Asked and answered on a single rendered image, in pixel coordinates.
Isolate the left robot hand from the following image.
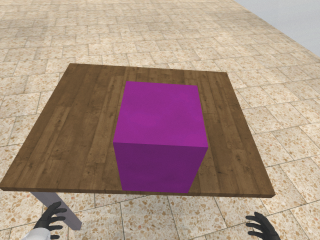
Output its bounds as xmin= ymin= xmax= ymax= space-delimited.
xmin=33 ymin=201 xmax=67 ymax=240

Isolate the right robot hand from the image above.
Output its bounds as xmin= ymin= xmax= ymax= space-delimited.
xmin=245 ymin=211 xmax=281 ymax=240

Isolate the carton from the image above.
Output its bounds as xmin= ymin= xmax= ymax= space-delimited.
xmin=113 ymin=81 xmax=208 ymax=193

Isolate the left robot forearm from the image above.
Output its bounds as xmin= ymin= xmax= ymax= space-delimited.
xmin=21 ymin=227 xmax=51 ymax=240

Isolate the table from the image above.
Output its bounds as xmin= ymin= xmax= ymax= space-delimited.
xmin=0 ymin=63 xmax=276 ymax=231

